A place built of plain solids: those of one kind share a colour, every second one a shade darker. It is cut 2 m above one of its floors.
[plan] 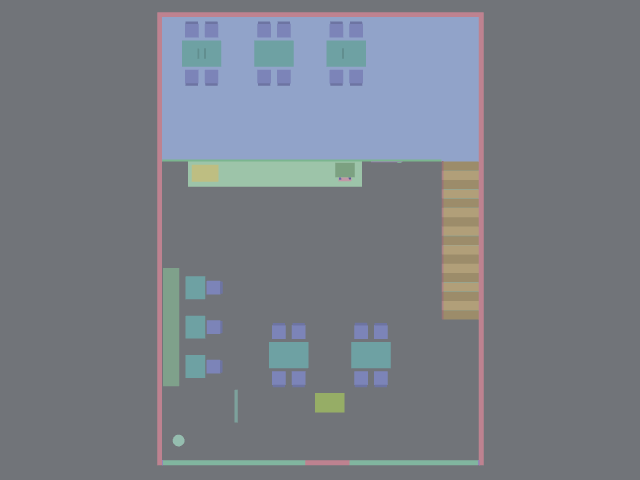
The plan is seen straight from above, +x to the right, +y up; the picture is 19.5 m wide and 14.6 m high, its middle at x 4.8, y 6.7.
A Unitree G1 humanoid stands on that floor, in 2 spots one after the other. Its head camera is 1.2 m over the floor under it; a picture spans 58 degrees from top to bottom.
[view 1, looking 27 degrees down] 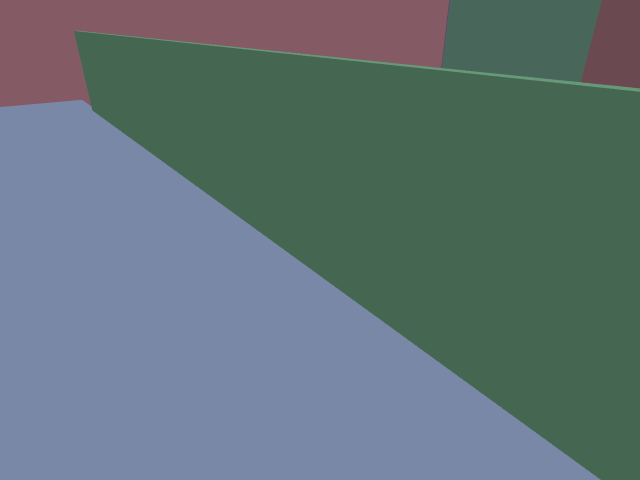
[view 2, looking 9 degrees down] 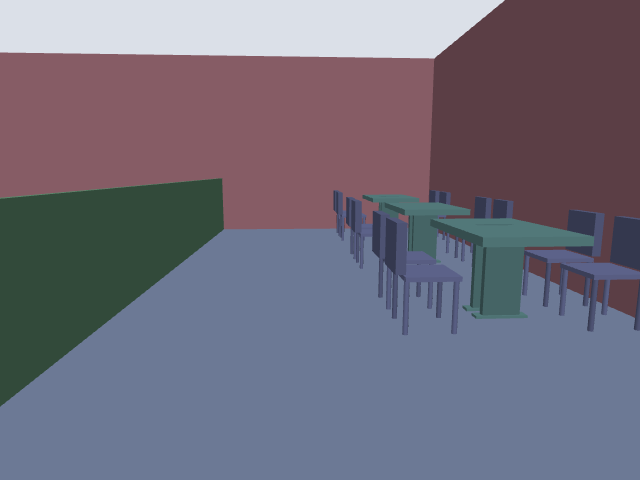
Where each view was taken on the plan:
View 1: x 1.20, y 10.29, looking -36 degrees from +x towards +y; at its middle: upper_guard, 2.18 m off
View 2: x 9.10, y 10.69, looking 177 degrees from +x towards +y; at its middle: upper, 7.67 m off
